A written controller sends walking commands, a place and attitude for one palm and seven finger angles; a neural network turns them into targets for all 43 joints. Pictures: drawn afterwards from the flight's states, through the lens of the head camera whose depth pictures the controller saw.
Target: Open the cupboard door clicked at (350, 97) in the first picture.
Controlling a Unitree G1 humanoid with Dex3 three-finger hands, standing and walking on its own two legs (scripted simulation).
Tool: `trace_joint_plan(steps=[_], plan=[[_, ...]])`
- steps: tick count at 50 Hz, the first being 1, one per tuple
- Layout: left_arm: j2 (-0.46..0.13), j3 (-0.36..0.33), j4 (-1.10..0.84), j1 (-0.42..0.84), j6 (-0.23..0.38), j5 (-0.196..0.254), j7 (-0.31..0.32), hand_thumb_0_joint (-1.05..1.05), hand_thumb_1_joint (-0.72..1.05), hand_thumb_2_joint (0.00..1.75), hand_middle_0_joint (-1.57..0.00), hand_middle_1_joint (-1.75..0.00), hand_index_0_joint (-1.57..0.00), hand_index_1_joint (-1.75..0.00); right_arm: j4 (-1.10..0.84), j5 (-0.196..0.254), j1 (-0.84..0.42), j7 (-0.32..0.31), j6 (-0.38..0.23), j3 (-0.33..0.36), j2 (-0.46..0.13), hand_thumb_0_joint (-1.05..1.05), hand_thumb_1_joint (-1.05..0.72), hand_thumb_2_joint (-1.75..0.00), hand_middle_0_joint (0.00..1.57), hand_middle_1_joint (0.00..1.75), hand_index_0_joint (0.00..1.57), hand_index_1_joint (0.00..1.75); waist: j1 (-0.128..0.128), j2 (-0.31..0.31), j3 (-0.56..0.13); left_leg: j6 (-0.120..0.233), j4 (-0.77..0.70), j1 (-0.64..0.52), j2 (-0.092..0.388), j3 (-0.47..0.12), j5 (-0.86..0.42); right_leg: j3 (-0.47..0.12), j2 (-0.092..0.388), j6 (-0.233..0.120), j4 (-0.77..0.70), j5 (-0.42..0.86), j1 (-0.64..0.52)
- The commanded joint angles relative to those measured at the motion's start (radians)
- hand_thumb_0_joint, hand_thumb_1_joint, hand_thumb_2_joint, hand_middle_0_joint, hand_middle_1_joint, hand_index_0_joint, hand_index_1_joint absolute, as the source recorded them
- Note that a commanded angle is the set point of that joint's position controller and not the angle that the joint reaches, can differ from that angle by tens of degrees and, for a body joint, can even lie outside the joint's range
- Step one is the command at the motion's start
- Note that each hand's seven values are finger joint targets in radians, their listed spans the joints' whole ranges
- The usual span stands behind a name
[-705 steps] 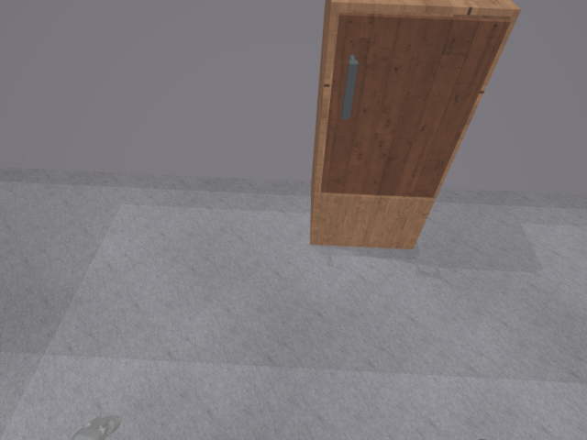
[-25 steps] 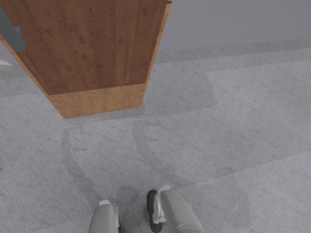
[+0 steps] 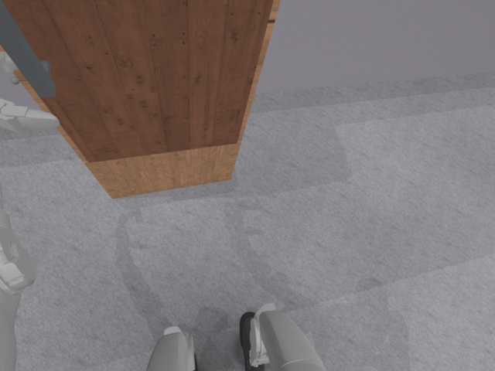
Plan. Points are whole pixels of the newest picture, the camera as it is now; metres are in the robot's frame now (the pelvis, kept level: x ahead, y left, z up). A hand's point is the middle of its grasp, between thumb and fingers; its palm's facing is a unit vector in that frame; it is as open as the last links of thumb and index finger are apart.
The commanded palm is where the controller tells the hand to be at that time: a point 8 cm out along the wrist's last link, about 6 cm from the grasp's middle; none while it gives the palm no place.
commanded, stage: slide the fingers in behind the handle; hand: left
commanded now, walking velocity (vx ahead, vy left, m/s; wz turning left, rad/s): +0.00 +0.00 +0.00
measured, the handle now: (22, 42) +0.59 +0.27 +0.07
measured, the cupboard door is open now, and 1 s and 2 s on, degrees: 0 0 13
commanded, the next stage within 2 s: close the thumb around the handle in 0.64 s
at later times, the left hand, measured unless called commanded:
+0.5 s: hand (39, 78) +0.53 +0.24 +0.06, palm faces +0.12 -0.99 -0.03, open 14.0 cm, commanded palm +0.51 +0.28 +0.06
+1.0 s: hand (28, 81) +0.52 +0.25 +0.07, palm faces +0.10 -0.99 -0.01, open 12.1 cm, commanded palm +0.50 +0.29 +0.06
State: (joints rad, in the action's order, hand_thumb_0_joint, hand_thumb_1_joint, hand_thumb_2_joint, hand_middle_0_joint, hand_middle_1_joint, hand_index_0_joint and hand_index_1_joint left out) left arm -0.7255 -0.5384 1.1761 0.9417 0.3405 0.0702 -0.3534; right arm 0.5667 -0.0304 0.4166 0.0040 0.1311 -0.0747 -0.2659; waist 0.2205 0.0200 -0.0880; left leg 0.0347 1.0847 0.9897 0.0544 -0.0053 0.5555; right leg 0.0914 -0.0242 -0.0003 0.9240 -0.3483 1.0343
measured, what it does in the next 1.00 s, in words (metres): stands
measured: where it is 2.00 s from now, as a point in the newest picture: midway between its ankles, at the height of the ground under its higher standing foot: outside the picture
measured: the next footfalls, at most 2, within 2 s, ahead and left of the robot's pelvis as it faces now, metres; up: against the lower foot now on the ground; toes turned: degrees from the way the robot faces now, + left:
none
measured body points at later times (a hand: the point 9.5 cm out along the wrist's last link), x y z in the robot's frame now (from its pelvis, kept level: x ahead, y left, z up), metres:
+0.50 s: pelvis +0.00 -0.01 +0.00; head +0.17 +0.02 +0.41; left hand +0.52 +0.30 +0.06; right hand -0.02 -0.27 -0.10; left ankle -0.04 +0.09 -0.66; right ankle +0.04 -0.13 -0.66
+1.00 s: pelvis +0.00 +0.00 +0.00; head +0.16 +0.04 +0.42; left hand +0.51 +0.31 +0.07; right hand -0.01 -0.27 -0.10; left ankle -0.04 +0.09 -0.66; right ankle +0.04 -0.13 -0.66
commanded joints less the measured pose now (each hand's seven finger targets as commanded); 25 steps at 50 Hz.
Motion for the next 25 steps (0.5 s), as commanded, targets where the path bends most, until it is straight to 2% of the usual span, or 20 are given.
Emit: trace_joint_plan(steps=[1, 3, 4, 6, 8, 10, 11, 12, 14, 16, 18, 19, 21, 22, 23, 24, 25], plan=[[-0.231, 0.012, -0.248, 0.396, 0.088, 0.034, 0.017, 0.00, -0.50, 0.30, -0.30, -1.20, -0.30, -1.20, -0.008, -0.004, 0.212, -0.006, -0.001, 0.085, -0.203, 0.00, -0.90, -0.90, 0.20, 0.30, 0.20, 0.30, -0.007, 0.276, -0.547, -0.046, -0.117, -0.429, 0.005, -0.079, -0.747, -0.032, -0.038, -0.025, -0.033, 0.356, -0.284], [-0.211, 0.027, -0.179, 0.381, 0.071, 0.031, 0.024, 0.00, -0.50, 0.30, -0.30, -1.20, -0.30, -1.20, -0.004, -0.001, 0.206, -0.006, 0.002, 0.082, -0.205, 0.00, -0.90, -0.90, 0.20, 0.30, 0.20, 0.30, 0.003, 0.216, -0.464, -0.034, -0.127, -0.355, 0.000, -0.071, -0.645, -0.033, -0.038, -0.022, -0.043, 0.318, -0.283], [-0.240, 0.007, -0.177, 0.393, 0.066, 0.028, 0.032, 0.00, -0.50, 0.30, -0.30, -1.20, -0.30, -1.20, -0.003, -0.002, 0.207, -0.009, 0.002, 0.083, -0.208, 0.00, -0.90, -0.90, 0.20, 0.30, 0.20, 0.30, 0.005, 0.188, -0.465, -0.027, -0.133, -0.332, -0.004, -0.069, -0.608, -0.037, -0.037, -0.021, -0.045, 0.316, -0.307], [-0.217, 0.031, -0.200, 0.414, 0.072, 0.016, 0.040, 0.00, -0.50, 0.30, -0.30, -1.20, -0.30, -1.20, -0.006, -0.002, 0.209, -0.011, -0.002, 0.084, -0.203, 0.00, -0.90, -0.90, 0.20, 0.30, 0.20, 0.30, 0.000, 0.236, -0.504, -0.031, -0.134, -0.370, -0.007, -0.069, -0.636, -0.039, -0.034, -0.023, -0.041, 0.324, -0.301], [-0.177, 0.061, -0.165, 0.420, 0.073, 0.009, 0.048, 0.00, -0.50, 0.30, -0.30, -1.20, -0.30, -1.20, 0.001, -0.004, 0.207, -0.010, -0.008, 0.081, -0.197, 0.00, -0.90, -0.90, 0.20, 0.30, 0.20, 0.30, 0.013, 0.223, -0.467, -0.031, -0.129, -0.346, -0.009, -0.065, -0.606, -0.039, -0.033, -0.022, -0.041, 0.309, -0.280], [-0.206, 0.035, -0.169, 0.441, 0.088, 0.010, 0.058, 0.00, -0.50, 0.30, -0.30, -1.20, -0.30, -1.20, 0.000, -0.009, 0.209, -0.013, -0.013, 0.081, -0.199, 0.00, -0.90, -0.90, 0.20, 0.30, 0.20, 0.30, 0.015, 0.196, -0.471, -0.024, -0.126, -0.323, -0.011, -0.065, -0.579, -0.043, -0.032, -0.025, -0.038, 0.315, -0.301], [-0.212, 0.031, -0.166, 0.441, 0.092, 0.010, 0.058, 0.00, -0.50, 0.30, -0.30, -1.20, -0.30, -1.20, 0.001, -0.008, 0.211, -0.012, -0.014, 0.081, -0.201, 0.00, -0.90, -0.90, 0.20, 0.30, 0.20, 0.30, 0.012, 0.180, -0.496, -0.024, -0.127, -0.318, -0.012, -0.067, -0.578, -0.045, -0.032, -0.024, -0.034, 0.323, -0.320], [-0.197, 0.042, -0.182, 0.442, 0.098, 0.010, 0.057, 0.00, -0.50, 0.30, -0.30, -1.20, -0.30, -1.20, -0.003, -0.008, 0.206, -0.013, -0.016, 0.082, -0.199, 0.00, -0.90, -0.90, 0.20, 0.30, 0.20, 0.30, 0.006, 0.210, -0.516, -0.027, -0.125, -0.332, -0.014, -0.066, -0.590, -0.048, -0.028, -0.024, -0.031, 0.326, -0.319], [-0.207, 0.033, -0.161, 0.438, 0.099, 0.008, 0.059, 0.00, -0.50, 0.30, -0.30, -1.20, -0.30, -1.20, 0.000, -0.008, 0.202, -0.012, -0.018, 0.081, -0.198, 0.00, -0.90, -0.90, 0.20, 0.30, 0.20, 0.30, 0.004, 0.212, -0.515, -0.026, -0.119, -0.312, -0.015, -0.058, -0.575, -0.051, -0.027, -0.024, -0.027, 0.328, -0.323], [-0.269, -0.013, -0.145, 0.434, 0.100, 0.003, 0.066, 0.00, -0.50, 0.30, -0.30, -1.20, -0.30, -1.20, -0.003, -0.008, 0.203, -0.014, -0.019, 0.079, -0.203, 0.00, -0.90, -0.90, 0.20, 0.30, 0.20, 0.30, -0.006, 0.195, -0.515, -0.022, -0.117, -0.282, -0.016, -0.059, -0.568, -0.053, -0.027, -0.025, -0.020, 0.339, -0.347], [-0.284, -0.013, -0.142, 0.442, 0.093, -0.008, 0.073, 0.00, -0.50, 0.30, -0.30, -1.20, -0.30, -1.20, -0.012, -0.007, 0.200, -0.016, -0.019, 0.075, -0.201, 0.00, -0.90, -0.90, 0.20, 0.30, 0.20, 0.30, -0.006, 0.178, -0.506, -0.016, -0.120, -0.250, -0.020, -0.055, -0.541, -0.059, -0.025, -0.023, -0.020, 0.341, -0.368], [-0.270, 0.004, -0.155, 0.459, 0.094, -0.012, 0.074, 0.00, -0.50, 0.30, -0.30, -1.20, -0.30, -1.20, -0.015, -0.006, 0.196, -0.015, -0.020, 0.073, -0.198, 0.00, -0.90, -0.90, 0.20, 0.30, 0.20, 0.30, -0.002, 0.201, -0.510, -0.015, -0.120, -0.251, -0.021, -0.050, -0.539, -0.060, -0.024, -0.022, -0.020, 0.342, -0.365], [-0.306, -0.021, -0.190, 0.469, 0.110, -0.020, 0.082, 0.00, -0.50, 0.30, -0.30, -1.20, -0.30, -1.20, -0.016, -0.009, 0.202, -0.015, -0.022, 0.076, -0.200, 0.00, -0.90, -0.90, 0.20, 0.30, 0.20, 0.30, -0.012, 0.237, -0.564, -0.021, -0.111, -0.294, -0.018, -0.056, -0.581, -0.061, -0.025, -0.024, -0.011, 0.355, -0.358], [-0.317, -0.034, -0.201, 0.472, 0.116, -0.017, 0.085, 0.00, -0.50, 0.30, -0.30, -1.20, -0.30, -1.20, -0.015, -0.011, 0.204, -0.015, -0.023, 0.077, -0.202, 0.00, -0.90, -0.90, 0.20, 0.30, 0.20, 0.30, -0.012, 0.221, -0.584, -0.021, -0.108, -0.299, -0.016, -0.059, -0.593, -0.060, -0.025, -0.024, -0.008, 0.366, -0.371], [-0.321, -0.041, -0.189, 0.446, 0.116, -0.015, 0.084, 0.00, -0.50, 0.30, -0.30, -1.20, -0.30, -1.20, -0.018, -0.009, 0.203, -0.015, -0.024, 0.078, -0.202, 0.00, -0.90, -0.90, 0.20, 0.30, 0.20, 0.30, -0.019, 0.213, -0.586, -0.021, -0.106, -0.293, -0.017, -0.057, -0.596, -0.062, -0.026, -0.024, -0.007, 0.372, -0.381], [-0.289, -0.017, -0.204, 0.470, 0.119, -0.007, 0.079, 0.00, -0.50, 0.30, -0.30, -1.20, -0.30, -1.20, -0.015, -0.008, 0.202, -0.013, -0.025, 0.076, -0.199, 0.00, -0.90, -0.90, 0.20, 0.30, 0.20, 0.30, -0.004, 0.207, -0.586, -0.019, -0.106, -0.293, -0.015, -0.057, -0.592, -0.063, -0.027, -0.021, -0.009, 0.379, -0.382], [-0.292, -0.030, -0.200, 0.449, 0.122, -0.003, 0.076, 0.00, -0.50, 0.30, -0.30, -1.20, -0.30, -1.20, -0.016, -0.010, 0.208, -0.014, -0.025, 0.080, -0.202, 0.00, -0.90, -0.90, 0.20, 0.30, 0.20, 0.30, -0.008, 0.206, -0.598, -0.019, -0.101, -0.307, -0.015, -0.060, -0.620, -0.060, -0.027, -0.025, -0.004, 0.390, -0.377]])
